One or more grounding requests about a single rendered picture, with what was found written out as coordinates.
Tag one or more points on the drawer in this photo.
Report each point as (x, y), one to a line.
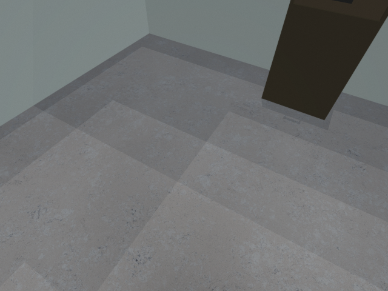
(372, 9)

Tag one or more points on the cabinet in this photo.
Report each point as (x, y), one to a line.
(317, 53)

